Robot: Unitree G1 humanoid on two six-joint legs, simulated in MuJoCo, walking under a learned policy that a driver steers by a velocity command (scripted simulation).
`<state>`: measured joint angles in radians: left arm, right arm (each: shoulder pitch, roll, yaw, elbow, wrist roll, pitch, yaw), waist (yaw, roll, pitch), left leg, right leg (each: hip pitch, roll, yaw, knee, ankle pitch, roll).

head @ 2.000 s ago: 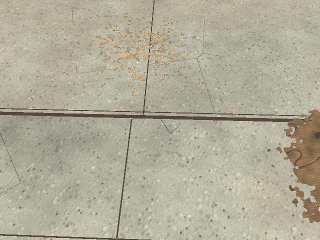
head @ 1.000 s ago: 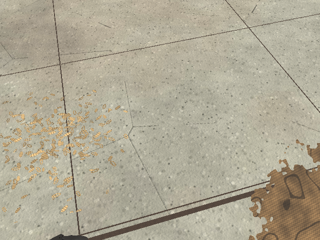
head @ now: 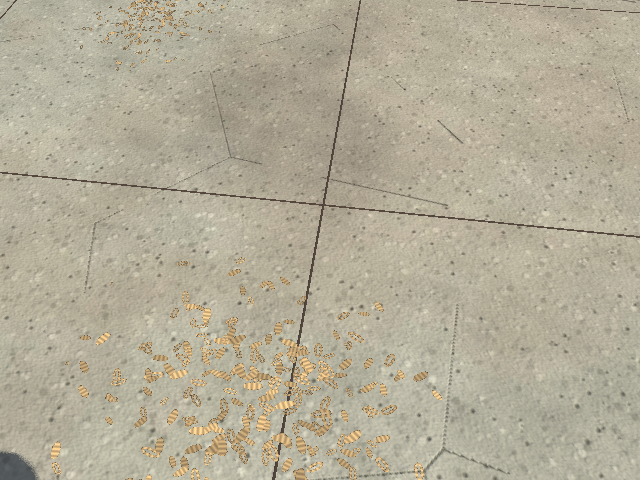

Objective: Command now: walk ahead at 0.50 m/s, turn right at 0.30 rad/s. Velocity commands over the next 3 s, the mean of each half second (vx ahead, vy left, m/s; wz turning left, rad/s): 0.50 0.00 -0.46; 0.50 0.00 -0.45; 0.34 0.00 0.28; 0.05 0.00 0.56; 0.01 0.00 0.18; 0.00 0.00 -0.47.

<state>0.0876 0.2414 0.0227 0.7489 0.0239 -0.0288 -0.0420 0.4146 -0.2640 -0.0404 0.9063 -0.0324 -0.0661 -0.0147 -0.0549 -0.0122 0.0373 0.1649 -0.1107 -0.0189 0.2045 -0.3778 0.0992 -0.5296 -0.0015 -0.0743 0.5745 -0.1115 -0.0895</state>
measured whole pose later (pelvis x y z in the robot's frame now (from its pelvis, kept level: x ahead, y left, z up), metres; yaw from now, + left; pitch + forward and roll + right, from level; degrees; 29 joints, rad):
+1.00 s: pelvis +0.52 -0.10 +0.01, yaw -31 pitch +2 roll +1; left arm 0.04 0.25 0.02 0.72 0.04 -0.01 -0.07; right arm 0.45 -0.25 -0.03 0.91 -0.02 -0.08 0.01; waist -0.09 -0.03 0.03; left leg 0.04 0.00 0.17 0.24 -0.31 0.00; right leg -0.56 -0.03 -0.02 0.63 -0.13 -0.06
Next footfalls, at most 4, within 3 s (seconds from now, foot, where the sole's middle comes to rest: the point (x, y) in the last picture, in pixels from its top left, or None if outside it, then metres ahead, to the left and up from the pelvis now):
0.02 right None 0.18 -0.08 -0.76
0.56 left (305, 461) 0.50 0.04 -0.76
1.06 right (449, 399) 0.62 -0.28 -0.76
1.52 left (395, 303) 0.87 -0.20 -0.76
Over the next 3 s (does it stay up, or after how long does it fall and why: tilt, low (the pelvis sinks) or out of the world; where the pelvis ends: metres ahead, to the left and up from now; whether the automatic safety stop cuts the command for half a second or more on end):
stays up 0.71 -0.30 0.02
